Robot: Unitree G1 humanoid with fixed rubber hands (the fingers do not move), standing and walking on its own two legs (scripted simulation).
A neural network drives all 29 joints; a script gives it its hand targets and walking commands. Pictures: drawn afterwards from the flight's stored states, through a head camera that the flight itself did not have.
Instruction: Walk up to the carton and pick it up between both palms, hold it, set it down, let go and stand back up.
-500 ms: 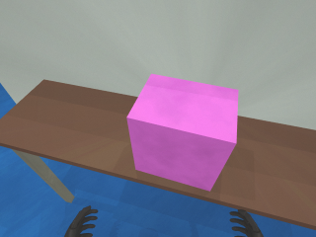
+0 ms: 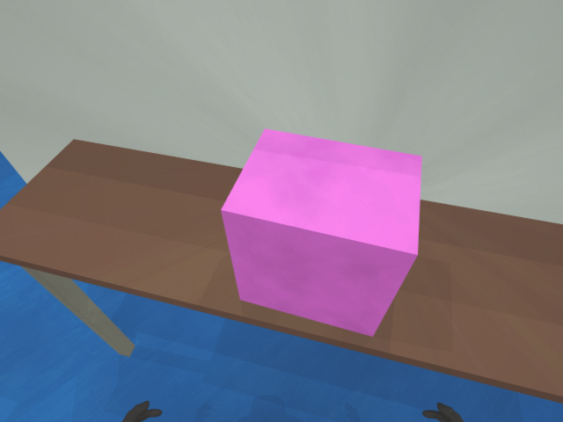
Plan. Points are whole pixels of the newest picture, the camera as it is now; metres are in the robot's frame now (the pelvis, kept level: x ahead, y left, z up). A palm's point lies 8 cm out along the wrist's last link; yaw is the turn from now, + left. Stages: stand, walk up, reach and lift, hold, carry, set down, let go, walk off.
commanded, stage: stand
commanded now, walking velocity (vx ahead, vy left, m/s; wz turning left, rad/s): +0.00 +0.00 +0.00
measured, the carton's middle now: (320, 236) +0.38 -0.04 +0.06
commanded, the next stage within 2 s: walk up in 0.66 s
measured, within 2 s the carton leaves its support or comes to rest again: neither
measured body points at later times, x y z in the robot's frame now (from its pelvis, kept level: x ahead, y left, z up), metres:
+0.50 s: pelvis +0.00 -0.01 +0.00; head +0.01 -0.01 +0.45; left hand +0.12 +0.24 -0.11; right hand +0.11 -0.25 -0.12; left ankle +0.00 +0.12 -0.72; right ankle +0.00 -0.12 -0.72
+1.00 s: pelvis -0.02 +0.00 +0.00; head +0.00 -0.01 +0.45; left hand +0.09 +0.26 -0.11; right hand +0.08 -0.27 -0.12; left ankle +0.00 +0.12 -0.72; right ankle +0.00 -0.12 -0.72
